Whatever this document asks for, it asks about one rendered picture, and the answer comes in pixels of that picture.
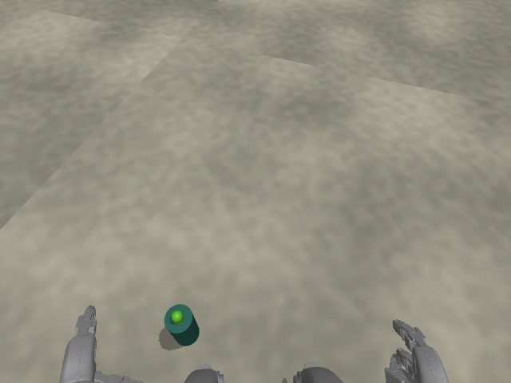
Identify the right robot hand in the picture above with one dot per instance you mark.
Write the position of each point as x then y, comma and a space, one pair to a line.
424, 365

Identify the bottle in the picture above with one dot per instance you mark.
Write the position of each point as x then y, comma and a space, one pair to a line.
181, 324

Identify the left robot hand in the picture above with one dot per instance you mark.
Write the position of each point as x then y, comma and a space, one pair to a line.
79, 360

